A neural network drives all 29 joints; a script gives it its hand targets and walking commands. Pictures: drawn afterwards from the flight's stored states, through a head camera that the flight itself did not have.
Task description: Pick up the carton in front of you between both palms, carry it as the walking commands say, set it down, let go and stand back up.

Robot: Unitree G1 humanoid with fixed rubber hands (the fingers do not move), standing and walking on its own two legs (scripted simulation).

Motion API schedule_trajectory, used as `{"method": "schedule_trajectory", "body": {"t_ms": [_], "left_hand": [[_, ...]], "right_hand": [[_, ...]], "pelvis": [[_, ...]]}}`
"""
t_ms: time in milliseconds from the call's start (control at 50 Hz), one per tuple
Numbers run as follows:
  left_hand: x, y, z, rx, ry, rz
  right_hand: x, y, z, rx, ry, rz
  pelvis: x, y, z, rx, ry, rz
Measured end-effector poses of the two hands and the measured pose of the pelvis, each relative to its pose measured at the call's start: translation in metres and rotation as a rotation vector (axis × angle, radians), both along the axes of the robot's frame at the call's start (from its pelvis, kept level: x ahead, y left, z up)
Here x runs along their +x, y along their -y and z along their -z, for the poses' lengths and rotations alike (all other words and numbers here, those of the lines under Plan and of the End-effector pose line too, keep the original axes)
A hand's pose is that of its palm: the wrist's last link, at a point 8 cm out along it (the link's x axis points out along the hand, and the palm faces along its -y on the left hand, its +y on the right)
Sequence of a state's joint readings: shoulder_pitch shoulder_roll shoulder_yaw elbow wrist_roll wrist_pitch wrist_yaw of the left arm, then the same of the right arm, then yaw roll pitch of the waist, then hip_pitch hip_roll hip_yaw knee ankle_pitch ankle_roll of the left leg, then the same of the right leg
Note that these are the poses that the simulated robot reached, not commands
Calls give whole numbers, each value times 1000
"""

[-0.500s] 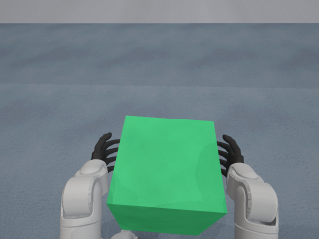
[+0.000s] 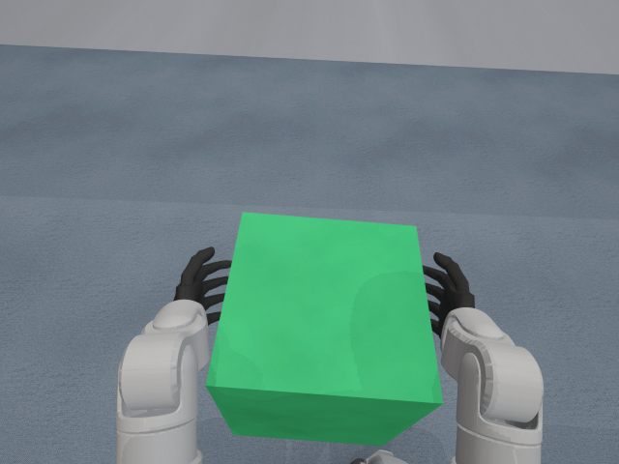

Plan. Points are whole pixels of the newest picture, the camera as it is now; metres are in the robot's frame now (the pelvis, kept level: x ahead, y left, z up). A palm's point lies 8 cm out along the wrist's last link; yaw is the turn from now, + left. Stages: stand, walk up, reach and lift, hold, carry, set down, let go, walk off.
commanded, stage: carry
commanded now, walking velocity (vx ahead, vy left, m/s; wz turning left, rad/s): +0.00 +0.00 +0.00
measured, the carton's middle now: (317, 338) +0.27 +0.01 +0.02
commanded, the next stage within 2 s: hold in 1.80 s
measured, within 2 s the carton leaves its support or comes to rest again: neither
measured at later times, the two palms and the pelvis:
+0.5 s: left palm (226, 189) +0.47 +0.15 +0.09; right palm (421, 192) +0.49 -0.15 +0.09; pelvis +0.21 -0.01 -0.01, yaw +2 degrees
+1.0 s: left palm (223, 197) +0.49 +0.16 +0.05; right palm (407, 201) +0.50 -0.13 +0.05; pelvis +0.24 +0.01 -0.02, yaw +2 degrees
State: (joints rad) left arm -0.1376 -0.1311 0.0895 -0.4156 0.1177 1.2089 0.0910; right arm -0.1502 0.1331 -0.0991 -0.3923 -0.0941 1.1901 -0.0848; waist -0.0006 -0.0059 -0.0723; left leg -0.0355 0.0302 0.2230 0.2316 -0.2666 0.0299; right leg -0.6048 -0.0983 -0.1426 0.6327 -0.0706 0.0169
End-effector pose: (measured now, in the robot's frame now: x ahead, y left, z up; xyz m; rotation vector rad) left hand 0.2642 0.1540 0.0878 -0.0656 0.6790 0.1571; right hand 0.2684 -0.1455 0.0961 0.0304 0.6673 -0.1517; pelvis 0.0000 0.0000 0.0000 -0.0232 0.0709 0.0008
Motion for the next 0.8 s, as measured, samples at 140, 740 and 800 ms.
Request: {"method": "schedule_trajectory", "body": {"t_ms": [140, 740, 800], "left_hand": [[95, 20, 18, 39, -19, -19], [236, -8, 13, 19, -44, -25], [237, -9, 15, 21, -45, -22]], "right_hand": [[103, 20, 29, 44, -18, -14], [244, -8, 19, 19, -43, -26], [244, -9, 22, 19, -44, -25]], "pelvis": [[96, 22, 24, 1, 23, -27], [242, -4, 12, 17, -3, -28], [243, -5, 12, 16, -4, -28]]}}
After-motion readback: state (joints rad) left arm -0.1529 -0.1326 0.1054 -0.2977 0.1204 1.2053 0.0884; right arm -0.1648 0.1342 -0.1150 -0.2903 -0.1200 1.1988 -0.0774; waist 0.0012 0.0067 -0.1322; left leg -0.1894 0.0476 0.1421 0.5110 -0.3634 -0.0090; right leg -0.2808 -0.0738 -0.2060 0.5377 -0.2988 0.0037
